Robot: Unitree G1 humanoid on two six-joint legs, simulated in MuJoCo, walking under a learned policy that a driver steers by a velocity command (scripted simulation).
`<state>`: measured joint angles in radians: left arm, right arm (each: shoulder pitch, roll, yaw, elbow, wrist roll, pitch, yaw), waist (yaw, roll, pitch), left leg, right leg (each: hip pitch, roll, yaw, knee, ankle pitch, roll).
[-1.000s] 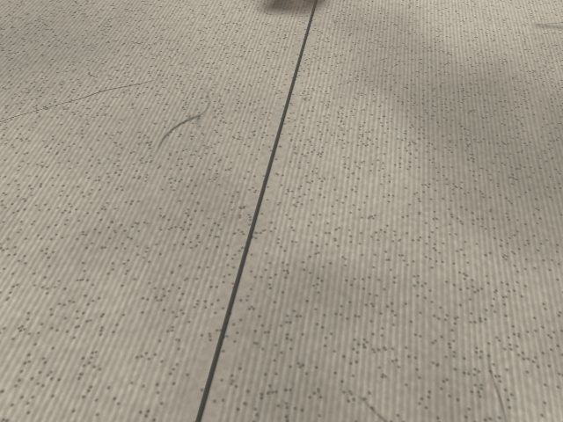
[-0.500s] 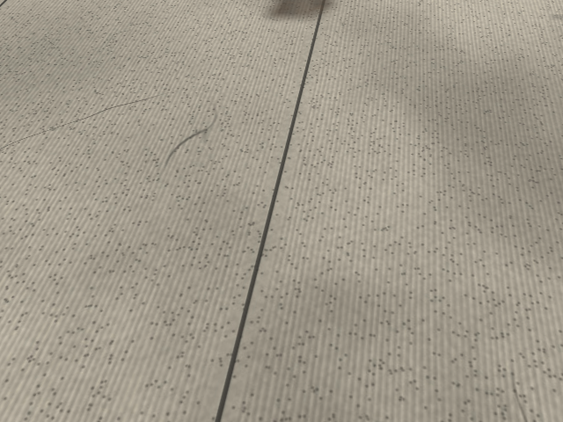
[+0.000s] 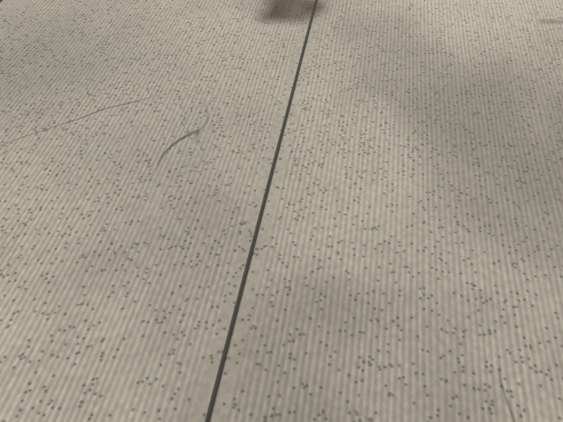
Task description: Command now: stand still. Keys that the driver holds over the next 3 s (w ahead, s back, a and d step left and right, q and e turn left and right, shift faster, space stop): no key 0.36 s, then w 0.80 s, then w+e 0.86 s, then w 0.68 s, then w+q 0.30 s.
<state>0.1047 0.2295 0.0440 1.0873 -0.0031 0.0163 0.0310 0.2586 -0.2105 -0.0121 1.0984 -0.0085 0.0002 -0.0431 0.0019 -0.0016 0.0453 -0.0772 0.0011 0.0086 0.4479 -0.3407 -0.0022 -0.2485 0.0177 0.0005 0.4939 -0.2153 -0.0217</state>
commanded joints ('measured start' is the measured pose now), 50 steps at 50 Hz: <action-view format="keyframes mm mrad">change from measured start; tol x16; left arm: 1 -12 109 16 -31 0 -7 4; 28 -29 44 6 -77 -28 -100 -34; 34 516 237 75 58 -26 -120 -45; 38 268 77 7 -21 -2 -140 -57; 50 400 135 6 -20 -9 -107 -10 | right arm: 1 58 -96 -13 -11 0 -9 -4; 26 247 -165 -51 -1 35 -58 -7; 50 -369 -59 -31 -304 39 -102 74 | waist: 1 2 0 -4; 27 -49 179 159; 32 97 104 62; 34 174 -309 -91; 38 37 -37 47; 50 70 -68 117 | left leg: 1 -149 26 -22 -94 109 10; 18 -177 25 -16 -92 83 13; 21 -209 13 -20 -83 -247 53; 26 -113 267 -377 -265 -467 218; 29 -98 321 -402 -258 -281 227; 32 -279 158 -168 -53 67 130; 33 -430 42 -25 273 208 64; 34 -622 -62 7 628 -117 16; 36 -752 33 -127 866 -100 72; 50 -569 63 34 150 386 31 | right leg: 1 100 -52 55 -67 148 -33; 18 77 -47 59 -75 108 -35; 23 -88 -8 37 -21 -460 -60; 29 -298 -53 -26 226 -243 -68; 32 182 23 -75 10 -56 -63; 34 511 -362 647 -287 -163 -271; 35 463 -413 706 -299 -161 -284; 40 287 -238 214 -326 203 -160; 50 212 -232 58 -411 286 -162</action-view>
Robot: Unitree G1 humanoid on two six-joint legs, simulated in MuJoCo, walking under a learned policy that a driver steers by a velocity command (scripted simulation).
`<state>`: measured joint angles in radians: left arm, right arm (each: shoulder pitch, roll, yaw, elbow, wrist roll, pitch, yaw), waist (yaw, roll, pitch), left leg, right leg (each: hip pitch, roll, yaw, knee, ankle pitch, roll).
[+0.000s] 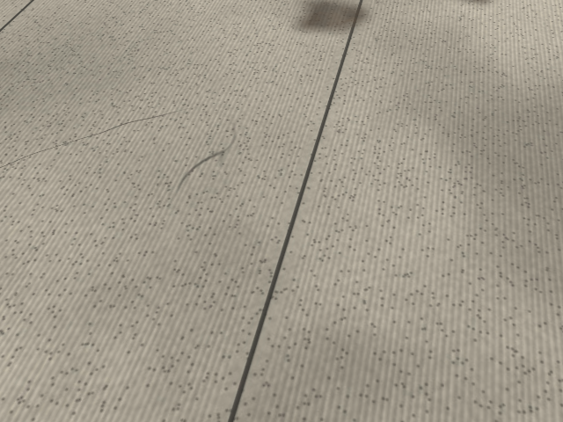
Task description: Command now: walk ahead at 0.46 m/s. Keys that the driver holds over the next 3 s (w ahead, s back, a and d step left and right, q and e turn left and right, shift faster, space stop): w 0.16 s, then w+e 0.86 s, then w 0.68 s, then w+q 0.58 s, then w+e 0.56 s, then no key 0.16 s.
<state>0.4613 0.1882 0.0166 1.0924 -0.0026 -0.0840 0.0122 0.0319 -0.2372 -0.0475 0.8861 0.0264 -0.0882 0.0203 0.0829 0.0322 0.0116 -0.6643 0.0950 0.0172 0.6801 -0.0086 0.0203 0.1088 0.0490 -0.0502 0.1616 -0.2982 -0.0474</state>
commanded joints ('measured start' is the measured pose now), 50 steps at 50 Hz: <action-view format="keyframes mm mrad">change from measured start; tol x32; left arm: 1 47 176 36 -23 -14 -5 9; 30 -507 85 41 -341 -20 17 -63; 36 -30 347 153 -280 -28 37 -40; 50 -158 240 103 -361 -20 12 2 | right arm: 1 -158 -40 4 -102 5 -16 16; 8 423 -293 -87 44 -22 -11 14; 50 -41 -90 -21 -170 -36 -26 -26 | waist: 1 -18 -102 153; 8 -179 227 -417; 18 -57 22 41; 31 -147 6 93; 37 -26 -300 -378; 50 -41 -98 -10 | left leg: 1 16 -32 17 -110 49 22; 6 498 -134 66 -144 -45 121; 8 1123 305 -693 -272 -347 368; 16 418 145 -136 -574 -110 192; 29 745 182 139 -523 116 141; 34 774 185 212 -128 763 83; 35 654 142 231 105 683 44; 37 -16 -150 29 750 -580 -44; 38 -135 -98 -124 784 -537 -10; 50 89 -44 -54 -25 54 -81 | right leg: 1 -105 -278 104 -64 398 -131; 6 -52 -251 34 407 956 -59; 8 -656 13 61 1101 -160 27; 10 -840 -62 181 1253 -183 -18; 31 -850 -132 -6 470 222 -32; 35 -274 17 -63 386 175 -140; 37 304 -407 873 197 34 -423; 50 -353 -130 268 69 339 -189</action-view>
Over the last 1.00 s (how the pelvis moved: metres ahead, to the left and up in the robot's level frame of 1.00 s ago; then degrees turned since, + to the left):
0.19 -0.03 0.00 0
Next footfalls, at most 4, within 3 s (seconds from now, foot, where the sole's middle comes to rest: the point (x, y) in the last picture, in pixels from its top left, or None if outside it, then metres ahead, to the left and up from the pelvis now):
0.14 left None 0.28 0.14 -0.78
0.70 right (380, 400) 0.55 -0.14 -0.78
1.20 left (350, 274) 0.90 -0.07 -0.78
1.72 right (475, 247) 1.02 -0.42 -0.78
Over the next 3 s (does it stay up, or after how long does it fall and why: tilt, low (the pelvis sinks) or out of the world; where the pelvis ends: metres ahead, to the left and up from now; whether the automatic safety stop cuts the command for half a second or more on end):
stays up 1.56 -0.52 0.00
